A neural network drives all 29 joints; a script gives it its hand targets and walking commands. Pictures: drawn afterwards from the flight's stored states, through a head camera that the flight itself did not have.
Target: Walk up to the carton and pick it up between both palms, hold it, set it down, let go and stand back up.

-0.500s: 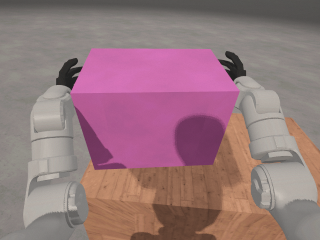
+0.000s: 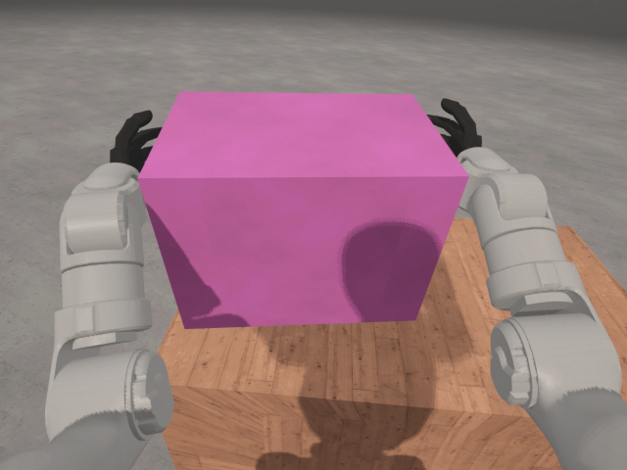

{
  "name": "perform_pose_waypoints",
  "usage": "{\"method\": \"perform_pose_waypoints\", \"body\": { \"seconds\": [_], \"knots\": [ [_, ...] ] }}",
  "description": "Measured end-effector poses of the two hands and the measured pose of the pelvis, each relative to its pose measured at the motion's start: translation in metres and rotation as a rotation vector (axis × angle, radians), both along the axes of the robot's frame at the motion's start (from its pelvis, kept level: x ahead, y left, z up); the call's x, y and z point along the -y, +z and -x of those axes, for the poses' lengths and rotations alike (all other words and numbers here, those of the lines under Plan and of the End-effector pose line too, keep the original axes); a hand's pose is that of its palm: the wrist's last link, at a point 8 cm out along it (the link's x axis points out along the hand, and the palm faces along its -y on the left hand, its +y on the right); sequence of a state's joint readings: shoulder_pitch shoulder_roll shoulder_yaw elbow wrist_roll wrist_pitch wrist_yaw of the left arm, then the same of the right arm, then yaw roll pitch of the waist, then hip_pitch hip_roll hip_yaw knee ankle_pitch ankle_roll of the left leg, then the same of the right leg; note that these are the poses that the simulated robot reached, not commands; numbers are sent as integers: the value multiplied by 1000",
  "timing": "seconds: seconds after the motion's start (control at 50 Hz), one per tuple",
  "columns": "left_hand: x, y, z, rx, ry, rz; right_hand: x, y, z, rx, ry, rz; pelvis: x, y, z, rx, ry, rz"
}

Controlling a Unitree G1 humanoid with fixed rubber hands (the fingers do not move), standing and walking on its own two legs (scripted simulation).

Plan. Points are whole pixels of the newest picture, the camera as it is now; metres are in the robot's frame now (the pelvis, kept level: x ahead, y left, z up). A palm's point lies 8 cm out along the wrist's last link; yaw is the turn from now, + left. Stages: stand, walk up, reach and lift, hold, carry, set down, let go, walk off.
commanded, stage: hold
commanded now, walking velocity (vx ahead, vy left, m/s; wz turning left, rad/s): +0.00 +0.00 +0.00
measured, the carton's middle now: (300, 209) +0.38 +0.01 +0.21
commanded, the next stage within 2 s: none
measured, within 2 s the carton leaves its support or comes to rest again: neither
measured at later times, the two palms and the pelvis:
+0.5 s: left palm (127, 184) +0.37 +0.21 +0.25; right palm (456, 165) +0.38 -0.18 +0.28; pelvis +0.00 +0.00 +0.00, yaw +0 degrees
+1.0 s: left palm (129, 175) +0.37 +0.20 +0.26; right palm (460, 161) +0.38 -0.19 +0.28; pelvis +0.00 +0.00 +0.00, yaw +0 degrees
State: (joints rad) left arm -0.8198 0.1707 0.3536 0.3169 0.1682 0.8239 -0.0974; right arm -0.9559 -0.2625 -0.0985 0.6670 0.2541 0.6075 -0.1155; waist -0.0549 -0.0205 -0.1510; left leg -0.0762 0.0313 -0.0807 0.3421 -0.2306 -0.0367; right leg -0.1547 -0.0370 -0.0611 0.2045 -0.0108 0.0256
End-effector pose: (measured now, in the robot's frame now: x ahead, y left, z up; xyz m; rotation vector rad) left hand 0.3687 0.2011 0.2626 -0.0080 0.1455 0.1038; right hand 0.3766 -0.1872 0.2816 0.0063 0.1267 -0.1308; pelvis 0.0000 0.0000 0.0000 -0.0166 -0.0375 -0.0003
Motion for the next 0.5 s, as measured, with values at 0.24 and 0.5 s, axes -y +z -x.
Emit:
{"method": "perform_pose_waypoints", "body": {
  "seconds": [0.24, 0.5],
  "knots": [
    [-5, -4, 2, 3, 6, 2, -5, -2, -1, 3, 8, 10, -2, 0, -4, 9, 8, 5],
    [-4, -9, 3, -7, 4, 0, -4, -6, 1, -6, 4, 2, -4, 0, -2, 12, 5, 4]
  ]
}}
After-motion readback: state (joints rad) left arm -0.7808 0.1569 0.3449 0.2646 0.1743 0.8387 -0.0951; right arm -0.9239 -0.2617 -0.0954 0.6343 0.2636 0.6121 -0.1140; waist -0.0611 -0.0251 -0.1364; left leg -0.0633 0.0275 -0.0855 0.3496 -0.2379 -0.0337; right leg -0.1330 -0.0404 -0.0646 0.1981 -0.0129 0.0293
